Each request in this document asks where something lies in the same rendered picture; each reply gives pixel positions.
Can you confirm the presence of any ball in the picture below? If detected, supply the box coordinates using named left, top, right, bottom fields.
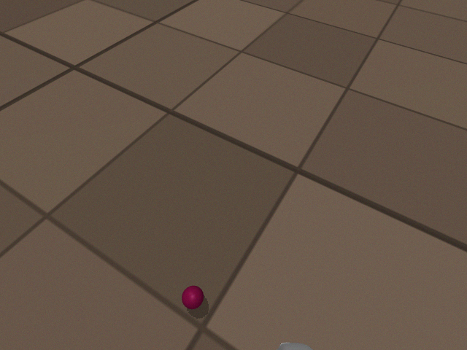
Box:
left=182, top=286, right=204, bottom=309

